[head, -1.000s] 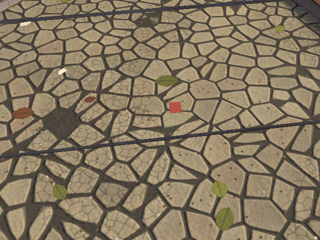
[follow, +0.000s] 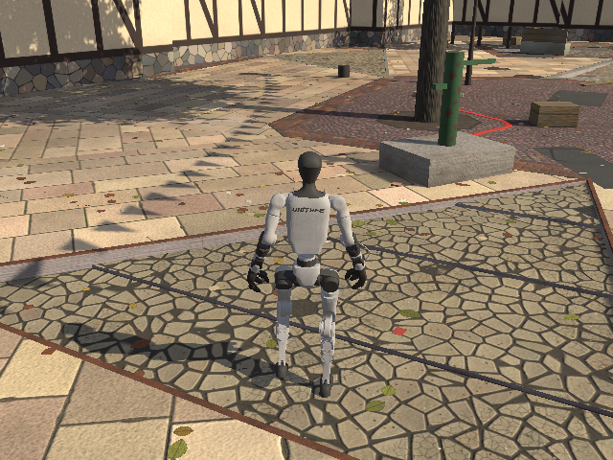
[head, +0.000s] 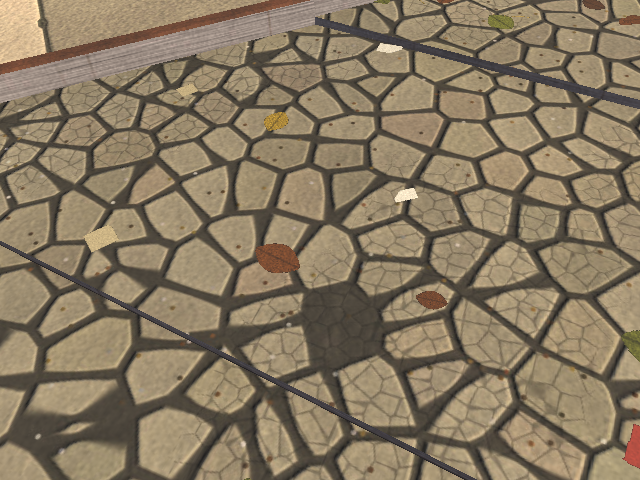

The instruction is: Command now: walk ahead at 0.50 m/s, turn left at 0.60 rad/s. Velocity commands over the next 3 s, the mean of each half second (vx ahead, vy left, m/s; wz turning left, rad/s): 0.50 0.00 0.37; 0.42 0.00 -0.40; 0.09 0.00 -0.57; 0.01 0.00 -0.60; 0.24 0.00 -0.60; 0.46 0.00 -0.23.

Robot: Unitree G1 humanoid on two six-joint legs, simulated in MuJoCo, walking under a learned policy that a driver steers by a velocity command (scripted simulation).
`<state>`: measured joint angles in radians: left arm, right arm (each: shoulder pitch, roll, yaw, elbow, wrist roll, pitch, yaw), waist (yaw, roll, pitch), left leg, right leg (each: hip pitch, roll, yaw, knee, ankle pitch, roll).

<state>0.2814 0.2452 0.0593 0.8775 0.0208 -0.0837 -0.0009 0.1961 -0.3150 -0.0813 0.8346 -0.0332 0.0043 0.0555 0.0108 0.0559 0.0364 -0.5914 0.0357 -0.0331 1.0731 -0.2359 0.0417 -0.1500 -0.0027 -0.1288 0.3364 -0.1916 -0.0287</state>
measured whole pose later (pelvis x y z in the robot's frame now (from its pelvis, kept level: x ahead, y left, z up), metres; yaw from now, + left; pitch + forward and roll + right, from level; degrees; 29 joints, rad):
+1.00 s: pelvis +0.49 +0.10 +0.00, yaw -6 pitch +0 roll -2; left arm 0.19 0.26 0.07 0.87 0.02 0.01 0.02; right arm 0.17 -0.24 -0.02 0.82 -0.02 -0.05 -0.01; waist 0.01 0.02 0.08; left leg -0.49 0.08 -0.03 1.21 -0.41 -0.05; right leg -0.32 0.14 -0.02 0.46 -0.41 -0.22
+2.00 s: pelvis +0.55 +0.15 -0.01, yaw -42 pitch +1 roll +0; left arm 0.17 0.31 0.10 0.60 0.02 0.07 -0.01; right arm 0.11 -0.23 -0.03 0.62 -0.01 0.05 -0.02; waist 0.03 -0.04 0.05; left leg -0.32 -0.04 0.01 0.58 -0.54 0.06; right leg -0.37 0.15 0.18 0.62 -0.46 -0.04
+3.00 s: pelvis +0.67 -0.12 +0.03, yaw -66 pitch +1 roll +2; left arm 0.18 0.24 0.02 0.73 0.04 -0.04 -0.04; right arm 0.40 -0.24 -0.04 0.85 -0.02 -0.08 0.01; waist -0.02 -0.04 0.02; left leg -0.17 -0.08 0.11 0.39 -0.24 0.09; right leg -0.64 -0.03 0.05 1.16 -0.23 -0.07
